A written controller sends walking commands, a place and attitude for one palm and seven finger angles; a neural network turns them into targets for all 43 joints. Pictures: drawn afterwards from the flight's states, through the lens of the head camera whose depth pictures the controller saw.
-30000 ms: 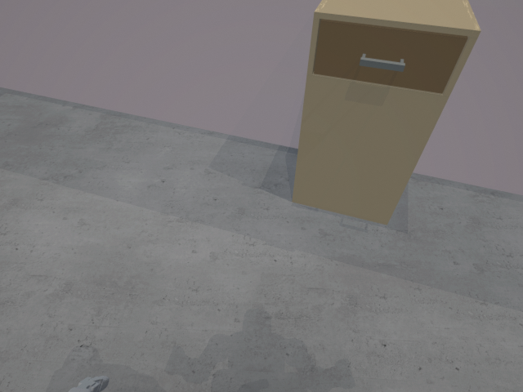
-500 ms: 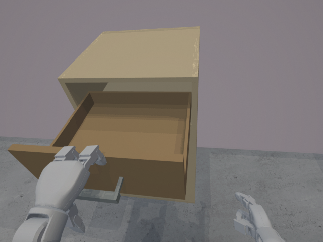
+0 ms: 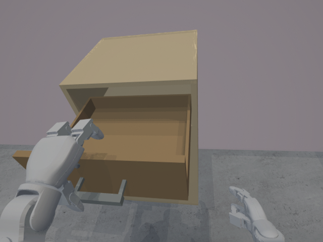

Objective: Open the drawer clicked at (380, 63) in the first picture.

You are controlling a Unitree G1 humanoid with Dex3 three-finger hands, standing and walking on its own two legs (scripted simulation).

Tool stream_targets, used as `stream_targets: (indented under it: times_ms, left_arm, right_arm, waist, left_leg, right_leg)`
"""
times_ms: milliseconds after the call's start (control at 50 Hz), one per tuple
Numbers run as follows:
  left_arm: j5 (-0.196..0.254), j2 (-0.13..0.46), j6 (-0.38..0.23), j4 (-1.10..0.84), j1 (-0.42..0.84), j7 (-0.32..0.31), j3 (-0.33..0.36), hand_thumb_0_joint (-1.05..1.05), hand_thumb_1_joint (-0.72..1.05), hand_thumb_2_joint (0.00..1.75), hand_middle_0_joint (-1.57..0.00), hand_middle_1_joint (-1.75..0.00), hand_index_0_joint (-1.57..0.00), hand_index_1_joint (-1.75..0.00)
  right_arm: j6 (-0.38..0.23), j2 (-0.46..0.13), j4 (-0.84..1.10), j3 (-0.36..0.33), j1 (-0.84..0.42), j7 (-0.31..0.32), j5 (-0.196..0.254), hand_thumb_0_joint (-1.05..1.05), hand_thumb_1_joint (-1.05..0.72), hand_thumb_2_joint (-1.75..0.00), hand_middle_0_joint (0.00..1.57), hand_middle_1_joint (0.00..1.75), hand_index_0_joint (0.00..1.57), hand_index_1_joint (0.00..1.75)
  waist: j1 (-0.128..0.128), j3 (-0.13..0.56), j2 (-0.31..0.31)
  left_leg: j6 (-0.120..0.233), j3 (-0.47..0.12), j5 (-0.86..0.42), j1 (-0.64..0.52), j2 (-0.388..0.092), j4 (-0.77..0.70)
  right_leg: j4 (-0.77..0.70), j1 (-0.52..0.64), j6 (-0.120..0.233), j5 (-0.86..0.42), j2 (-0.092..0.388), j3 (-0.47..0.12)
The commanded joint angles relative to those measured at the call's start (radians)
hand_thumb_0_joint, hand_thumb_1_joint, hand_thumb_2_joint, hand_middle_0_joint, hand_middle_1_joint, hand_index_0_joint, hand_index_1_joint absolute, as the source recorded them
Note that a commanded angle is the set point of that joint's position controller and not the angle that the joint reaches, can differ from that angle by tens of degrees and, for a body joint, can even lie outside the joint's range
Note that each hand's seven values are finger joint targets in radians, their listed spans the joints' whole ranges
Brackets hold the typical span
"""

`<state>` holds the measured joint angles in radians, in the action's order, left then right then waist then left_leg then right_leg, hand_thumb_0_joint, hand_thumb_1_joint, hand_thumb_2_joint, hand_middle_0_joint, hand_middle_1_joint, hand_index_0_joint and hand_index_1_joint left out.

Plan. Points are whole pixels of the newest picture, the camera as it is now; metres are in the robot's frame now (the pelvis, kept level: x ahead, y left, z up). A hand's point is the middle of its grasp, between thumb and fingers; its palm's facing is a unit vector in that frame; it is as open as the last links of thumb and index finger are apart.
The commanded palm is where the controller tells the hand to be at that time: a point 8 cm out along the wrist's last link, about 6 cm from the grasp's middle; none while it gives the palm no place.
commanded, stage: draw the hand back to the body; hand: left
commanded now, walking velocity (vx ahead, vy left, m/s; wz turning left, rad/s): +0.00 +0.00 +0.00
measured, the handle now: (99, 190) +0.23 +0.21 +0.03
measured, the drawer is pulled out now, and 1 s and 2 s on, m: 0.30 0.30 0.30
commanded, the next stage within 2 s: step back with the hand held close in 1.70 s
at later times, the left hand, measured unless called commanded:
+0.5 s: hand (65, 176) +0.19 +0.21 +0.16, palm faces +0.11 -0.07 -0.99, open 13.9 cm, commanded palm +0.15 +0.22 +0.23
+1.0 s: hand (58, 158) +0.19 +0.20 +0.22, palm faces +0.37 -0.85 -0.36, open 12.9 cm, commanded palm +0.14 +0.25 +0.23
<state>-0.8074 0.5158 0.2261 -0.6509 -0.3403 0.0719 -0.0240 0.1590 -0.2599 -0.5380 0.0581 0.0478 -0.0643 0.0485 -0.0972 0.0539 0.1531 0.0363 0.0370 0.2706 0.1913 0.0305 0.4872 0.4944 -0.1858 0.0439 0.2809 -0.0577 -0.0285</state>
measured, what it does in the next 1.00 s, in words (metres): stands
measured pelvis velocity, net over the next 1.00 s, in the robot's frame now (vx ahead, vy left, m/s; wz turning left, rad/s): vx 0.02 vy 0.00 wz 0.03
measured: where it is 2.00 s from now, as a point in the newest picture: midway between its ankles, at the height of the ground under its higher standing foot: outside the picture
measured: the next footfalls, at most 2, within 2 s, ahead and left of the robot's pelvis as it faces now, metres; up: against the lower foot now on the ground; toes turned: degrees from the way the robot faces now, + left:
none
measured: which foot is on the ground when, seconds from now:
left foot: down 0.00-1.00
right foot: down 0.00-1.00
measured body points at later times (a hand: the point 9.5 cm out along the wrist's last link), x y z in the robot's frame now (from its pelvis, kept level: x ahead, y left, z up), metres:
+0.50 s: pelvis +0.00 -0.01 +0.00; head -0.02 -0.06 +0.44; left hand +0.18 +0.21 +0.22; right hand +0.24 -0.20 -0.08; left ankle +0.00 +0.09 -0.74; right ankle -0.01 -0.09 -0.74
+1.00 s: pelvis +0.02 +0.00 +0.00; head +0.00 -0.02 +0.45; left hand +0.17 +0.25 +0.24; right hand +0.20 -0.21 -0.08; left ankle +0.00 +0.09 -0.74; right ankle -0.01 -0.09 -0.74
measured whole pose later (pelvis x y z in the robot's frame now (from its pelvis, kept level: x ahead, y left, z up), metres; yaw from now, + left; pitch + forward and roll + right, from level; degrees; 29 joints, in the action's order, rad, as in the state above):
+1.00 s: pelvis +0.02 +0.00 +0.00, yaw +2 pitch -2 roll -1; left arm 0.06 0.34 -0.17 -0.67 -0.50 -0.10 0.28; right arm -0.14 -0.20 -0.61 0.05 0.23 0.05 0.02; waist -0.04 0.01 0.04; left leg 0.03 0.00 0.31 0.17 0.02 0.51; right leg 0.46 -0.12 0.05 0.29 -0.07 0.01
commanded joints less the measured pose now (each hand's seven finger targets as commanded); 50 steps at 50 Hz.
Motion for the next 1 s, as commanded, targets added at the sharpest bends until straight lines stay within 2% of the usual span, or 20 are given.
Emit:
stream_targets:
  times_ms: [0, 80, 100, 160, 280, 300, 440, 480, 520, 580, 660, 680, 700, 720, 740, 760, 780, 800, 880, 980]
  left_arm:
    - [-0.014, 0.14, -0.014, -0.256, 0.097, -0.036, 0.1, 0.0, -0.5, 0.3, -0.3, -1.2, -0.3, -1.2]
    - [-0.026, 0.182, -0.04, -0.267, 0.178, -0.073, 0.142, 0.0, -0.5, 0.3, -0.3, -1.2, -0.3, -1.2]
    - [-0.054, 0.171, -0.039, -0.223, 0.148, -0.073, 0.131, 0.0, -0.5, 0.3, -0.3, -1.2, -0.3, -1.2]
    - [-0.05, 0.208, -0.042, -0.168, 0.114, -0.08, 0.181, 0.0, -0.5, 0.3, -0.3, -1.2, -0.3, -1.2]
    - [0.041, 0.235, -0.036, -0.183, 0.112, -0.046, 0.22, 0.0, -0.5, 0.3, -0.3, -1.2, -0.3, -1.2]
    - [0.017, 0.209, -0.038, -0.175, 0.102, -0.033, 0.182, 0.0, -0.5, 0.3, -0.3, -1.2, -0.3, -1.2]
    - [0.028, 0.276, -0.088, -0.161, 0.015, -0.035, 0.274, 0.0, -0.5, 0.3, -0.3, -1.2, -0.3, -1.2]
    - [0.063, 0.322, -0.11, -0.207, 0.028, -0.055, 0.338, 0.0, -0.5, 0.3, -0.3, -1.2, -0.3, -1.2]
    - [0.06, 0.29, -0.127, -0.157, -0.032, -0.056, 0.326, 0.0, -0.5, 0.3, -0.3, -1.2, -0.3, -1.2]
    - [0.107, 0.307, -0.146, -0.191, -0.034, -0.069, 0.366, 0.0, -0.5, 0.3, -0.3, -1.2, -0.3, -1.2]
    - [0.1, 0.317, -0.152, -0.137, -0.078, -0.064, 0.372, 0.0, -0.5, 0.3, -0.3, -1.2, -0.3, -1.2]
    - [0.127, 0.327, -0.154, -0.146, -0.062, -0.064, 0.394, 0.0, -0.5, 0.3, -0.3, -1.2, -0.3, -1.2]
    - [0.788, -0.115, -0.269, -0.167, 0.052, -0.105, 0.309, 0.0, -0.47, 0.32, -0.3, -1.18, -0.3, -1.18]
    - [0.792, 0.031, -0.311, -0.068, -0.063, -0.141, 0.392, 0.0, -0.43, 0.33, -0.29, -1.15, -0.29, -1.15]
    - [0.803, 0.007, -0.327, -0.043, -0.112, -0.15, 0.391, 0.0, -0.4, 0.34, -0.29, -1.13, -0.29, -1.13]
    - [0.857, 0.028, -0.355, -0.139, -0.088, -0.161, 0.427, 0.0, -0.36, 0.36, -0.29, -1.11, -0.29, -1.11]
    - [0.875, 0.073, -0.386, -0.189, -0.047, -0.175, 0.464, 0.0, -0.32, 0.37, -0.29, -1.09, -0.29, -1.09]
    - [0.873, 0.047, -0.42, -0.255, -0.004, -0.182, 0.437, 0.0, -0.29, 0.39, -0.29, -1.07, -0.29, -1.07]
    - [0.882, 0.03, -0.454, -0.25, -0.072, -0.202, 0.438, 0.0, -0.15, 0.45, -0.27, -0.98, -0.27, -0.98]
    - [0.889, -0.022, -0.451, -0.178, -0.115, -0.187, 0.415, 0.0, 0.02, 0.52, -0.26, -0.86, -0.26, -0.86]
  right_arm:
    - [-0.048, -0.071, 0.218, -0.024, -0.221, -0.008, 0.003, 0.0, -0.9, -0.9, 0.2, 0.3, 0.2, 0.3]
    - [-0.054, -0.076, 0.21, -0.025, -0.236, 0.003, 0.005, 0.0, -0.9, -0.9, 0.2, 0.3, 0.2, 0.3]
    - [-0.055, -0.065, 0.209, -0.025, -0.199, 0.004, -0.01, 0.0, -0.9, -0.9, 0.2, 0.3, 0.2, 0.3]
    - [-0.049, -0.075, 0.191, -0.031, -0.191, 0.01, -0.004, 0.0, -0.9, -0.9, 0.2, 0.3, 0.2, 0.3]
    - [-0.065, -0.085, 0.202, -0.028, -0.237, 0.016, 0.018, 0.0, -0.9, -0.9, 0.2, 0.3, 0.2, 0.3]
    - [-0.065, -0.074, 0.2, -0.026, -0.207, 0.016, 0.004, 0.0, -0.9, -0.9, 0.2, 0.3, 0.2, 0.3]
    - [-0.071, -0.091, 0.199, -0.033, -0.164, 0.037, -0.003, 0.0, -0.9, -0.9, 0.2, 0.3, 0.2, 0.3]
    - [-0.094, -0.096, 0.211, -0.03, -0.186, 0.038, 0.009, 0.0, -0.9, -0.9, 0.2, 0.3, 0.2, 0.3]
    - [-0.095, -0.087, 0.202, -0.037, -0.141, 0.04, -0.002, 0.0, -0.9, -0.9, 0.2, 0.3, 0.2, 0.3]
    - [-0.11, -0.098, 0.205, -0.041, -0.163, 0.04, 0.01, 0.0, -0.9, -0.9, 0.2, 0.3, 0.2, 0.3]
    - [-0.104, -0.103, 0.197, -0.05, -0.125, 0.044, -0.001, 0.0, -0.9, -0.9, 0.2, 0.3, 0.2, 0.3]
    - [-0.116, -0.106, 0.196, -0.048, -0.154, 0.045, 0.01, 0.0, -0.9, -0.9, 0.2, 0.3, 0.2, 0.3]
    - [-0.191, -0.01, 0.205, -0.052, -0.037, 0.074, -0.003, 0.0, -0.9, -0.9, 0.2, 0.3, 0.2, 0.3]
    - [-0.236, -0.048, 0.174, -0.057, -0.006, 0.098, -0.009, 0.0, -0.9, -0.9, 0.2, 0.3, 0.2, 0.3]
    - [-0.248, -0.05, 0.163, -0.051, -0.022, 0.105, -0.014, 0.0, -0.9, -0.9, 0.2, 0.3, 0.2, 0.3]
    - [-0.257, -0.049, 0.166, -0.055, -0.017, 0.117, -0.012, 0.0, -0.9, -0.9, 0.2, 0.3, 0.2, 0.3]
    - [-0.285, -0.059, 0.155, -0.058, -0.036, 0.127, -0.012, 0.0, -0.9, -0.9, 0.2, 0.3, 0.2, 0.3]
    - [-0.31, -0.046, 0.164, -0.052, -0.024, 0.131, -0.021, 0.0, -0.9, -0.9, 0.2, 0.3, 0.2, 0.3]
    - [-0.365, -0.047, 0.121, -0.051, -0.006, 0.133, -0.028, 0.0, -0.9, -0.9, 0.2, 0.3, 0.2, 0.3]
    - [-0.364, -0.048, 0.09, -0.058, 0.008, 0.117, -0.028, 0.0, -0.9, -0.9, 0.2, 0.3, 0.2, 0.3]
  waist:
    - [-0.024, 0.124, -0.106]
    - [-0.006, 0.092, -0.076]
    - [-0.027, 0.105, -0.096]
    - [-0.02, 0.097, -0.124]
    - [0.0, 0.078, -0.077]
    - [-0.013, 0.09, -0.089]
    - [-0.008, 0.075, -0.122]
    - [-0.009, 0.096, -0.079]
    - [-0.009, 0.088, -0.124]
    - [-0.005, 0.087, -0.077]
    - [-0.006, 0.066, -0.128]
    - [0.003, 0.049, -0.099]
    - [0.103, -0.017, -0.203]
    - [0.08, -0.026, -0.263]
    - [0.07, -0.055, -0.201]
    - [0.058, -0.007, -0.239]
    - [0.058, 0.004, -0.196]
    - [0.047, 0.07, -0.15]
    - [0.04, 0.026, -0.017]
    - [0.041, -0.02, -0.031]
  left_leg:
    - [-0.011, -0.048, -0.249, -0.033, -0.054, -0.033]
    - [-0.013, -0.057, -0.193, -0.046, -0.06, -0.03]
    - [-0.011, -0.058, -0.2, -0.042, -0.058, -0.024]
    - [-0.015, -0.057, -0.217, -0.045, -0.049, -0.018]
    - [-0.007, -0.059, -0.203, -0.036, -0.041, -0.028]
    - [-0.007, -0.055, -0.209, -0.028, -0.039, -0.019]
    - [-0.007, -0.053, -0.181, -0.031, -0.042, -0.01]
    - [-0.008, -0.058, -0.188, -0.039, -0.037, 0.001]
    - [-0.008, -0.056, -0.202, -0.035, -0.039, 0.006]
    - [-0.008, -0.056, -0.201, -0.042, -0.035, 0.009]
    - [-0.005, -0.052, -0.193, -0.028, -0.032, 0.014]
    - [-0.007, -0.056, -0.169, -0.022, -0.033, 0.015]
    - [0.015, -0.03, -0.086, -0.101, -0.052, 0.005]
    - [0.008, -0.047, -0.049, -0.094, -0.071, -0.011]
    - [0.004, -0.048, -0.016, -0.081, -0.06, -0.024]
    - [0.001, -0.055, -0.043, -0.092, -0.063, -0.035]
    - [-0.002, -0.05, -0.039, -0.103, -0.061, -0.027]
    - [0.0, -0.044, -0.061, -0.12, -0.058, -0.028]
    - [-0.013, -0.053, -0.146, -0.094, -0.063, -0.043]
    - [-0.024, -0.064, -0.269, -0.069, -0.08, -0.048]
  right_leg:
    - [-0.065, 0.016, -0.009, -0.195, 0.043, -0.032]
    - [-0.081, -0.028, 0.002, -0.12, 0.037, -0.06]
    - [-0.077, -0.031, 0.004, -0.098, 0.038, -0.049]
    - [-0.085, -0.031, 0.003, -0.13, 0.044, -0.072]
    - [-0.09, -0.008, -0.008, -0.186, 0.049, -0.062]
    - [-0.087, -0.013, -0.011, -0.17, 0.053, -0.051]
    - [-0.107, -0.037, -0.015, -0.133, 0.056, -0.059]
    - [-0.101, -0.02, -0.009, -0.179, 0.055, -0.078]
    - [-0.096, -0.032, -0.015, -0.179, 0.062, -0.057]
    - [-0.098, -0.032, -0.014, -0.216, 0.058, -0.058]
    - [-0.102, -0.051, -0.027, -0.202, 0.069, -0.046]
    - [-0.105, -0.056, -0.019, -0.192, 0.062, -0.061]
    - [-0.128, -0.062, -0.013, -0.16, 0.044, 0.026]
    - [-0.125, -0.075, -0.015, -0.103, 0.052, 0.004]
    - [-0.143, -0.08, -0.011, -0.065, 0.048, 0.005]
    - [-0.154, -0.05, -0.017, -0.063, 0.065, 0.008]
    - [-0.156, -0.054, -0.019, -0.05, 0.066, -0.013]
    - [-0.151, -0.025, -0.018, -0.059, 0.079, 0.001]
    - [-0.137, -0.011, 0.0, -0.15, 0.076, -0.002]
    - [-0.109, 0.008, 0.002, -0.253, 0.073, 0.031]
